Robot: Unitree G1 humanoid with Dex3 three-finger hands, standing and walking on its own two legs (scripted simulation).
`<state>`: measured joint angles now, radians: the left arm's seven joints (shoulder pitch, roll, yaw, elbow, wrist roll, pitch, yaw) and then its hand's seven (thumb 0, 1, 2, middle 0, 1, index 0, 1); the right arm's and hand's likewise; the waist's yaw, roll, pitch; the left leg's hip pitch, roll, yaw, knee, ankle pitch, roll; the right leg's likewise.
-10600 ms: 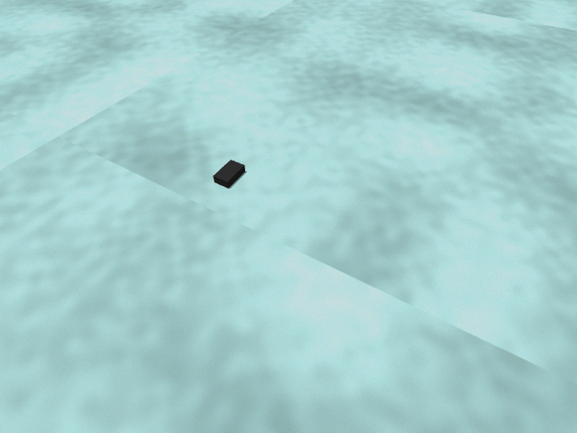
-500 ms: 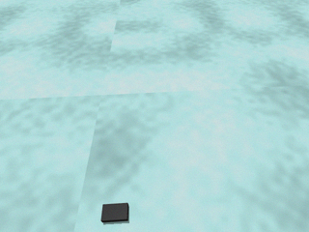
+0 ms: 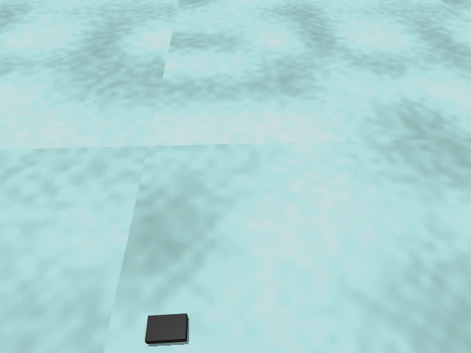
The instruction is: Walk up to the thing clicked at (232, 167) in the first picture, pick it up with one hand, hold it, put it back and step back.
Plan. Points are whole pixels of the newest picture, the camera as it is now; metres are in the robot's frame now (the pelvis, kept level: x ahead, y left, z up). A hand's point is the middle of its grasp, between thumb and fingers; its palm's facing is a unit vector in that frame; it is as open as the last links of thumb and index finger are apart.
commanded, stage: walk up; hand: left
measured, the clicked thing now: (167, 328) +0.37 +0.26 -0.76
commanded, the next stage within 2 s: stand in 0.54 s
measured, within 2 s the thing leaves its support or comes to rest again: neither
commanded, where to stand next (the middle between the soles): +0.00 +0.00 m, yaw +3 degrees
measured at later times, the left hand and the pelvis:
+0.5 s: hand out of the picture +0.06 +0.25 -0.16, palm faces +0.02 -0.95 -0.32, open 7.4 cm; pelvis -0.01 +0.00 +0.00, yaw +1 degrees
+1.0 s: hand out of the picture +0.05 +0.26 -0.16, palm faces -0.01 -0.94 -0.34, open 7.4 cm; pelvis -0.01 +0.01 +0.00, yaw +1 degrees
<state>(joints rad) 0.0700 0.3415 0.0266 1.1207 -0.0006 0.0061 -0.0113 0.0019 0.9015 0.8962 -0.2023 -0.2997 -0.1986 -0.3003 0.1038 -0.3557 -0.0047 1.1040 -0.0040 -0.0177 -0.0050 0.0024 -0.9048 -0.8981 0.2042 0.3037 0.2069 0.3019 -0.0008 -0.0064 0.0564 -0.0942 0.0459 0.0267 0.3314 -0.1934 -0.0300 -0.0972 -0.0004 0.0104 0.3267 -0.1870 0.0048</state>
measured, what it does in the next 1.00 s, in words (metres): stands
